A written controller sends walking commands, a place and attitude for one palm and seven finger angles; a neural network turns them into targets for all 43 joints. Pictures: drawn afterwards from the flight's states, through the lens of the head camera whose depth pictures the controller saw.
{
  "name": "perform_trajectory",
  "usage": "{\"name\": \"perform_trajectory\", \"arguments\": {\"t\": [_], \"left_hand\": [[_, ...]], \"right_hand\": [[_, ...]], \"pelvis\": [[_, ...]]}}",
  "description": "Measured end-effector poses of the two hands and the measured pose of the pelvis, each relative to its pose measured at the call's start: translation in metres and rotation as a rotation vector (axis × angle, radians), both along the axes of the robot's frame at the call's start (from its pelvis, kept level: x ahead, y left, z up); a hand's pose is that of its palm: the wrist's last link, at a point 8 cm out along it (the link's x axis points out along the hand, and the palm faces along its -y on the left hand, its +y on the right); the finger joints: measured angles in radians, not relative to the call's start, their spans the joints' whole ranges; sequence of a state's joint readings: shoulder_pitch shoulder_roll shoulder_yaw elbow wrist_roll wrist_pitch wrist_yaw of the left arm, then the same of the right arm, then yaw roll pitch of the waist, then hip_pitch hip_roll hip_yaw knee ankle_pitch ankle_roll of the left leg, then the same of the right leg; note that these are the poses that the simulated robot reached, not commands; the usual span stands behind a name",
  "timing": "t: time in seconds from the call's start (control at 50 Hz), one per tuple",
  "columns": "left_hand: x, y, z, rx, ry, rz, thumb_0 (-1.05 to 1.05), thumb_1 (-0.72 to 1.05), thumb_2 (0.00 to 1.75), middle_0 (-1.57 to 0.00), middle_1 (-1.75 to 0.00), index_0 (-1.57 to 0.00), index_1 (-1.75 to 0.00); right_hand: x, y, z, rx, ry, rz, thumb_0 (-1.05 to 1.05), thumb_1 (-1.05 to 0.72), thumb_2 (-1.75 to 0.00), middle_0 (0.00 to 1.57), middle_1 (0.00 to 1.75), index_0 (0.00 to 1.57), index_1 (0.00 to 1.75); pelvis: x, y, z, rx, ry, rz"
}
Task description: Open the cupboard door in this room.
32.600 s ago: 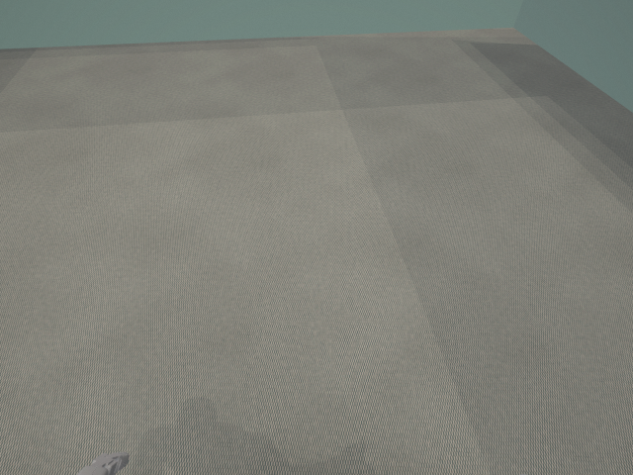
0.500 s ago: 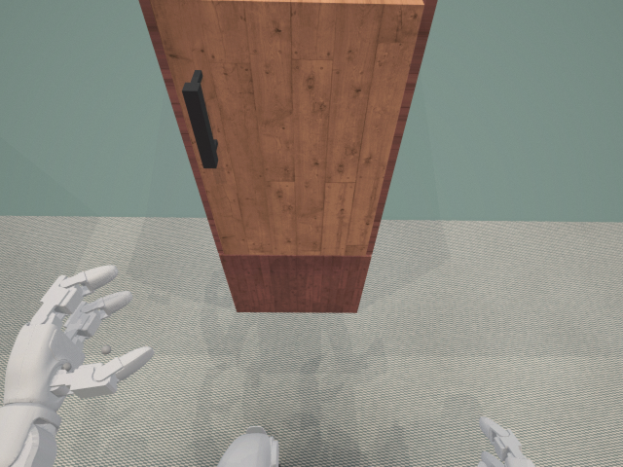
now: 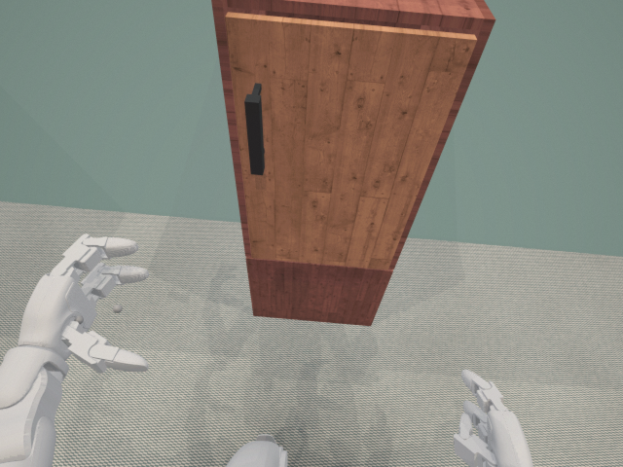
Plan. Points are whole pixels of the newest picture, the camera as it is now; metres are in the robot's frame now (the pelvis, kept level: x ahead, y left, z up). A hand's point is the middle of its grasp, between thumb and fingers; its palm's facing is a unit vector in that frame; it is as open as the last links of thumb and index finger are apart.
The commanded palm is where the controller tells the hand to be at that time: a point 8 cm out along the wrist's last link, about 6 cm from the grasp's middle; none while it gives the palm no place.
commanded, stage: raise the hand with hooked fingers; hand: left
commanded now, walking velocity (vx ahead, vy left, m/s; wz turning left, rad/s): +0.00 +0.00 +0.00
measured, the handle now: (257, 130) +0.62 +0.15 +0.08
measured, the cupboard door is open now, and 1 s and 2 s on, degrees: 0 0 0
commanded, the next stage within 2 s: move the hooked fingers beside the handle in 0.74 s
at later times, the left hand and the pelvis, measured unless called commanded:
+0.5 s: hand (121, 293) +0.28 +0.25 +0.09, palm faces +0.01 -1.00 -0.02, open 14.0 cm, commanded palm +0.26 +0.30 +0.10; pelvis -0.01 -0.02 +0.01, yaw +0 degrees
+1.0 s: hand (138, 269) +0.31 +0.24 +0.09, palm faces +0.04 -1.00 -0.01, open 14.0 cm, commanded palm +0.29 +0.28 +0.09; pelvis +0.01 -0.04 +0.00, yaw +0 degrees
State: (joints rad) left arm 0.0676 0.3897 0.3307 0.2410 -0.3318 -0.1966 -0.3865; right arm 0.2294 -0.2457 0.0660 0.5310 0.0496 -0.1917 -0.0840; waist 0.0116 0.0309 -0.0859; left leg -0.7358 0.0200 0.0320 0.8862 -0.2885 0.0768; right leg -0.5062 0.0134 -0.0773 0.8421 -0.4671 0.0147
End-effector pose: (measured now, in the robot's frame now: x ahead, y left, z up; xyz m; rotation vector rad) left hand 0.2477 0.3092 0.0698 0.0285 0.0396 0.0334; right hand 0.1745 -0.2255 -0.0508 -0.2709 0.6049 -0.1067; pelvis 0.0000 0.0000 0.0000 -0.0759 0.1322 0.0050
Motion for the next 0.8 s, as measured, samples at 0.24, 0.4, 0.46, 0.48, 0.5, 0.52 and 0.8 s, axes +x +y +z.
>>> {"name": "perform_trajectory", "arguments": {"t": [0.24, 0.4, 0.46, 0.48, 0.5, 0.52, 0.8], "left_hand": [[0.010, 0.013, 0.029, 0.019, -0.068, 0.012, -0.01, -0.49, 0.30, -0.30, -1.20, -0.30, -1.19], [0.014, 0.005, 0.023, -0.016, 0.007, -0.028, -0.01, -0.50, 0.30, -0.29, -1.20, -0.30, -1.20], [0.012, -0.003, 0.019, -0.013, 0.002, -0.028, -0.01, -0.50, 0.30, -0.29, -1.20, -0.30, -1.20], [0.011, -0.005, 0.019, -0.011, -0.006, -0.024, -0.01, -0.50, 0.30, -0.29, -1.20, -0.30, -1.20], [0.011, -0.007, 0.019, -0.009, -0.015, -0.019, -0.01, -0.50, 0.30, -0.30, -1.20, -0.30, -1.20], [0.010, -0.008, 0.019, -0.007, -0.025, -0.013, -0.01, -0.50, 0.30, -0.30, -1.20, -0.30, -1.20], [0.018, -0.019, 0.020, -0.009, -0.014, -0.018, -0.01, -0.50, 0.30, -0.30, -1.20, -0.30, -1.20]], "right_hand": [[-0.034, -0.020, -0.004, -0.029, 0.081, -0.044, 0.01, -0.90, -0.90, 0.20, 0.30, 0.21, 0.30], [-0.048, -0.039, -0.005, -0.028, 0.096, -0.083, 0.02, -0.90, -0.90, 0.20, 0.30, 0.20, 0.30], [-0.049, -0.044, -0.006, -0.032, 0.096, -0.083, 0.02, -0.90, -0.90, 0.20, 0.30, 0.20, 0.30], [-0.049, -0.045, -0.006, -0.032, 0.096, -0.082, 0.02, -0.90, -0.90, 0.20, 0.30, 0.20, 0.30], [-0.049, -0.047, -0.006, -0.032, 0.096, -0.081, 0.02, -0.90, -0.90, 0.20, 0.30, 0.20, 0.30], [-0.048, -0.048, -0.006, -0.033, 0.096, -0.079, 0.02, -0.90, -0.90, 0.20, 0.30, 0.20, 0.30], [-0.027, -0.053, -0.011, -0.006, 0.075, -0.062, 0.02, -0.90, -0.90, 0.20, 0.30, 0.20, 0.30]], "pelvis": [[-0.006, -0.007, 0.007, 0.006, -0.034, 0.002], [-0.007, -0.014, 0.010, 0.012, -0.032, -0.004], [-0.006, -0.017, 0.009, 0.015, -0.032, -0.007], [-0.006, -0.019, 0.009, 0.016, -0.033, -0.007], [-0.006, -0.020, 0.009, 0.017, -0.033, -0.007], [-0.006, -0.021, 0.008, 0.018, -0.033, -0.007], [0.002, -0.033, 0.007, 0.022, -0.019, -0.007]]}}
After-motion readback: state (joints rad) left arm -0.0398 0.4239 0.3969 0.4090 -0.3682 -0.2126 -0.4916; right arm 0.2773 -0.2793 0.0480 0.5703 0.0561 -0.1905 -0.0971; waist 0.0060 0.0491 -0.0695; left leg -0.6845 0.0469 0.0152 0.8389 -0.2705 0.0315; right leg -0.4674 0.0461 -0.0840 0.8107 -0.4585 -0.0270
